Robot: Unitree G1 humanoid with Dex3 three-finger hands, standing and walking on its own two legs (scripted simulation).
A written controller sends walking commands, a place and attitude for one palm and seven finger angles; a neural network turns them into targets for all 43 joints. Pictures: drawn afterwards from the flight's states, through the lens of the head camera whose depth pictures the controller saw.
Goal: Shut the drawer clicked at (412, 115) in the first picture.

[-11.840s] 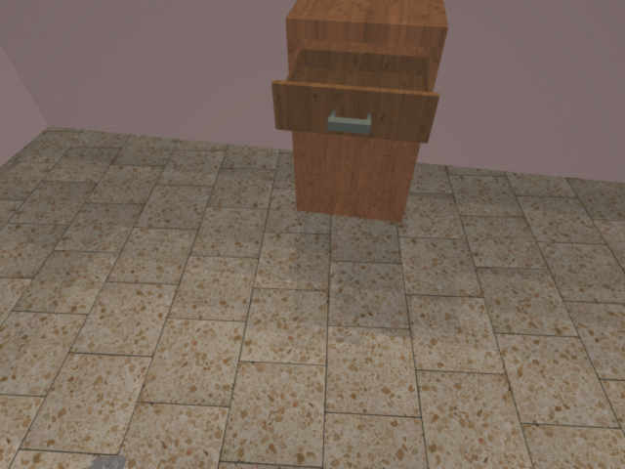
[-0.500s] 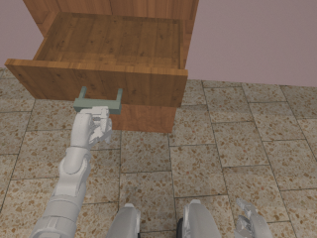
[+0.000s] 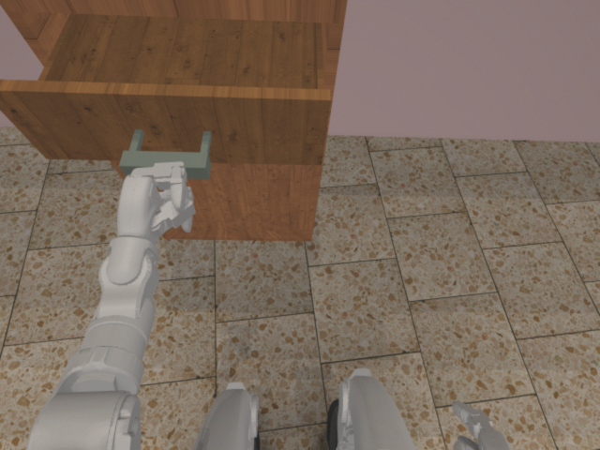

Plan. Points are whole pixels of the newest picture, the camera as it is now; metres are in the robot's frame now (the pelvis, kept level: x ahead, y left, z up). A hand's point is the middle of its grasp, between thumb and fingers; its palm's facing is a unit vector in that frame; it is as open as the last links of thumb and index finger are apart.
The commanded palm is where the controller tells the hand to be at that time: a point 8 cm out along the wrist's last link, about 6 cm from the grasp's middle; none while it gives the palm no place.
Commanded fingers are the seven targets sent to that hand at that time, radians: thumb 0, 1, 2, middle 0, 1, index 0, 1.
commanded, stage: push the drawer shut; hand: left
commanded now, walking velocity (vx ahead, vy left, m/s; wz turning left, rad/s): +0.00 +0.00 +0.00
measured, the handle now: (169, 151) +0.51 +0.18 +0.04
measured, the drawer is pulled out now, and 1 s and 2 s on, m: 0.15 0.03 0.00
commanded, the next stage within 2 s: pull the fist back off the drawer in 1.82 s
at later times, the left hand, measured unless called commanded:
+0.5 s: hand (192, 167) +0.49 +0.14 +0.03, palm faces -0.04 -1.00 -0.06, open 3.1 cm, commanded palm +0.48 +0.19 +0.04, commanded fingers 0.00 0.90 0.90 -1.40 -1.60 -1.40 -1.60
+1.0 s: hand (196, 133) +0.55 +0.15 +0.03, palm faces -0.04 -1.00 -0.06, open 3.1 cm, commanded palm +0.55 +0.18 +0.04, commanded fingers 0.00 0.90 0.90 -1.40 -1.60 -1.40 -1.60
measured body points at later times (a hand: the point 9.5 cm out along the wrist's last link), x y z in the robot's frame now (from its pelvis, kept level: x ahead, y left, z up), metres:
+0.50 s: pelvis -0.01 +0.00 -0.01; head +0.14 +0.01 +0.42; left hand +0.48 +0.20 +0.03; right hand +0.04 -0.26 -0.13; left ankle +0.02 +0.12 -0.63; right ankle +0.07 -0.12 -0.63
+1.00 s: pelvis -0.01 +0.01 -0.02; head +0.17 +0.03 +0.39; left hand +0.54 +0.20 +0.04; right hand +0.00 -0.26 -0.13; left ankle +0.02 +0.12 -0.63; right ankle +0.07 -0.12 -0.63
